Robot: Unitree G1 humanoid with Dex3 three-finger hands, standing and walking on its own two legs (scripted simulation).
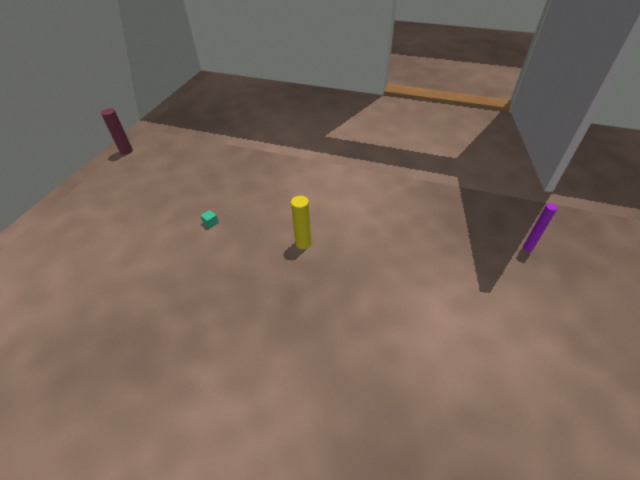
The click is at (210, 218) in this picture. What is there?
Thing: small box
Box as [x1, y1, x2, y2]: [200, 210, 218, 227]
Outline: 208,210 200,215 203,222 210,227 218,221 216,215 210,210
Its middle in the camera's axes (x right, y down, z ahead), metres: -0.52 -0.11 +1.77
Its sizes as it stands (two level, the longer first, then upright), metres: 0.054 0.052 0.049
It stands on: the floor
